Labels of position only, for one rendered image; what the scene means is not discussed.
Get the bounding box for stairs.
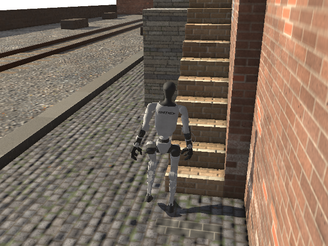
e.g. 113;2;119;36
165;0;232;197

